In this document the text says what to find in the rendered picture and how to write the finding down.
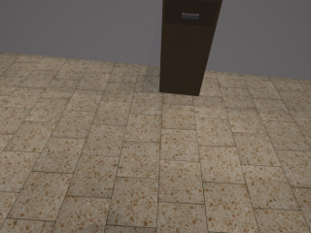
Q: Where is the drawer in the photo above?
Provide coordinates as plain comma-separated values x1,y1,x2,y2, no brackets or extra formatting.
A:
165,0,219,27

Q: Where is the handle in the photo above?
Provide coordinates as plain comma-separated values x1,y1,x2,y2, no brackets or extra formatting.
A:
182,13,199,19

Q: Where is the cabinet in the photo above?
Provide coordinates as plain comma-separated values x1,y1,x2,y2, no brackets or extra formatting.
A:
159,0,223,96

